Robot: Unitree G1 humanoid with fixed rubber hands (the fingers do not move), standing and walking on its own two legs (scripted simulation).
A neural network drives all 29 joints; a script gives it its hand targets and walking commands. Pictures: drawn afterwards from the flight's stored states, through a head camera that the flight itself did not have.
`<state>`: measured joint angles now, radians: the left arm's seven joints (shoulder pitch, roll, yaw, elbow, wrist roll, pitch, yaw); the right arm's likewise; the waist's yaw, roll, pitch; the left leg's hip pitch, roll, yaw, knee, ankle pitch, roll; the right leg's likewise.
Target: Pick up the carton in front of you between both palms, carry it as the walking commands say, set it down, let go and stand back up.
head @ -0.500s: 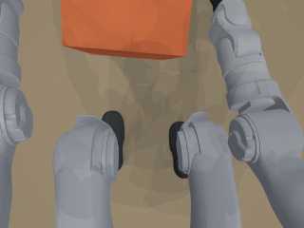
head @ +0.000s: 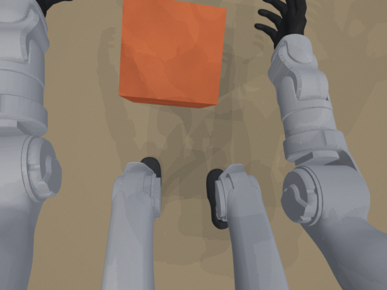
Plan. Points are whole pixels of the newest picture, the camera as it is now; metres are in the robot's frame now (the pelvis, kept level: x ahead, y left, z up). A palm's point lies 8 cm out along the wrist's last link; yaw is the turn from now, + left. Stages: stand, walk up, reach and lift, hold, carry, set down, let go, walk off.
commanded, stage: set down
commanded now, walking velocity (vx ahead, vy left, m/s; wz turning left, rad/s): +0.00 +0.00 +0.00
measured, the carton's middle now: (170, 64) +0.53 +0.07 -0.38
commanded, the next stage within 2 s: let go in 0.40 s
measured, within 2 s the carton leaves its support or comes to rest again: neither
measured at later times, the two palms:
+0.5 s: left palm out of the picture +0.54 +0.28 +0.03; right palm out of the picture +0.53 -0.11 +0.03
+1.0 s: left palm out of the picture +0.38 +0.27 +0.13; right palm out of the picture +0.40 -0.18 +0.14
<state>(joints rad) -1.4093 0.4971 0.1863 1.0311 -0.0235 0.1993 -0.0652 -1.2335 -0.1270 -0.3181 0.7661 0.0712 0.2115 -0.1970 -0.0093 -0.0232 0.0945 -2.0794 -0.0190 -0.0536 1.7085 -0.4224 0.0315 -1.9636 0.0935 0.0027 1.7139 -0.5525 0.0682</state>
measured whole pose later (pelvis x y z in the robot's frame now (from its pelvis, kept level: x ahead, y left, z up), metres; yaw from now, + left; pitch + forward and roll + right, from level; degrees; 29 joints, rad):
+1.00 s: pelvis +0.10 +0.00 +0.24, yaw +6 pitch +26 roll -1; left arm -0.29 0.23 0.18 0.62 0.04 0.03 -0.05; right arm -0.21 -0.15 -0.13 0.54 -0.02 0.03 0.04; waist -0.02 -0.02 -0.04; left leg -0.92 -0.03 -0.04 0.71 -0.25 0.02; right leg -0.83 0.03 0.06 0.72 -0.34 0.02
